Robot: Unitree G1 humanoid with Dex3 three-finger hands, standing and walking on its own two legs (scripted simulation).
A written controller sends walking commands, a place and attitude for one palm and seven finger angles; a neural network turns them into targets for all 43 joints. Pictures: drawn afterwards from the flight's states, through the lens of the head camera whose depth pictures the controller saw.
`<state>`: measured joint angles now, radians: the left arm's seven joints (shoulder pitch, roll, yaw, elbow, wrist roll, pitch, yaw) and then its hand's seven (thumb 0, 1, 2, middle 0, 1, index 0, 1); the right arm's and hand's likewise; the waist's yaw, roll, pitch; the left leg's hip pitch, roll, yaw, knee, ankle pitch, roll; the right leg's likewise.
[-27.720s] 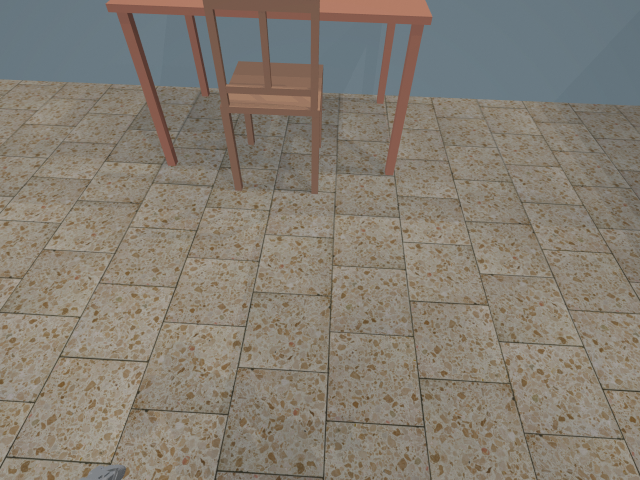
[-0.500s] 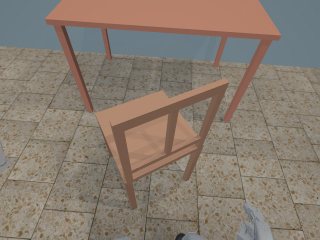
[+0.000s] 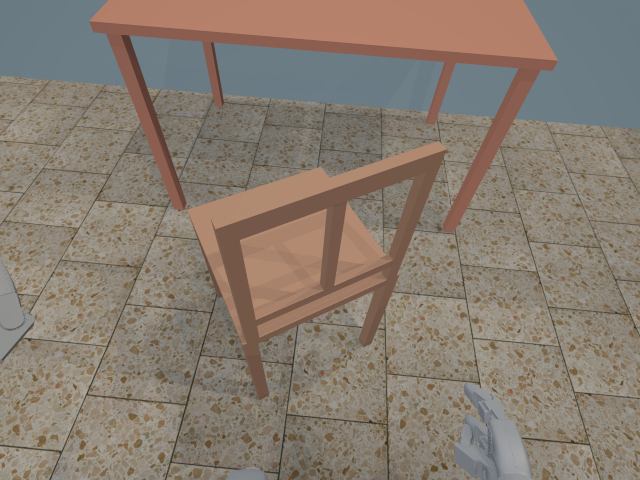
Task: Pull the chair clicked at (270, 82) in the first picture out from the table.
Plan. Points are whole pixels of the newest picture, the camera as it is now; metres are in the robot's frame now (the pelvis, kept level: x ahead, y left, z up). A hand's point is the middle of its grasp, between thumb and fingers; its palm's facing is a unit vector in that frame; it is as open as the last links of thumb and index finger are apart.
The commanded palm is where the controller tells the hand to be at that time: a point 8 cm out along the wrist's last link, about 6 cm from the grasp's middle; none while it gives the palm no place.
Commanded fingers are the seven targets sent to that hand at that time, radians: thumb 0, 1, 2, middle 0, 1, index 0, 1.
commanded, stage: step back with the hand held close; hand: left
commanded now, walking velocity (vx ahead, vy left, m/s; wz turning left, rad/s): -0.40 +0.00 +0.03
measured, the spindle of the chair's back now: (331, 248) +0.50 +0.04 -0.11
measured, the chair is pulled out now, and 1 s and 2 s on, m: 0.47 0.47 0.47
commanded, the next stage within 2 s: stop stepping back and stand still in 0.24 s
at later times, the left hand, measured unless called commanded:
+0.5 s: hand out of the picture +0.07 +0.21 +0.16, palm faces +0.40 -0.77 -0.50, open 7.4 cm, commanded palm +0.02 +0.25 +0.18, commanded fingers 0.00 0.90 0.90 -0.20 -0.30 -0.20 -0.30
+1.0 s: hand out of the picture +0.00 +0.21 +0.17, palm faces +0.49 -0.74 -0.46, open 7.4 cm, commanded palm -0.05 +0.24 +0.18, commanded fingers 0.00 0.90 0.90 -0.20 -0.30 -0.20 -0.30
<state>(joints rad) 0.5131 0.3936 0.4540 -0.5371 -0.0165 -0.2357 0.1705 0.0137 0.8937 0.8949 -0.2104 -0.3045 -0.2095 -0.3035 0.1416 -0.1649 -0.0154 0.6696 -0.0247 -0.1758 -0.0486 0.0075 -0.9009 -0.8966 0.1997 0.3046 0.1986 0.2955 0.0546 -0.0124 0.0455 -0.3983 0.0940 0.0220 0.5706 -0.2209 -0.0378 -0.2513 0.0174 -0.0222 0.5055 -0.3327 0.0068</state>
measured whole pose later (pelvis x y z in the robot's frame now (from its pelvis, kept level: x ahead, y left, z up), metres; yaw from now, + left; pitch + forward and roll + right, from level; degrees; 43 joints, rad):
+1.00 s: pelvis -0.18 -0.06 +0.00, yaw +1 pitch -2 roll -1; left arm 0.52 0.37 0.40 -0.38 -0.02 -0.19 0.16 0.01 0.89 0.89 -0.21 -0.30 -0.21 -0.30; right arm 0.27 -0.20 -0.02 0.70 0.02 -0.12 -0.04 0.01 -0.90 -0.90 0.20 0.30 0.20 0.30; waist 0.01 0.05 -0.02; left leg -0.28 0.02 0.00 0.64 -0.37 0.02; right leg -0.22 0.02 -0.09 0.49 -0.24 -0.05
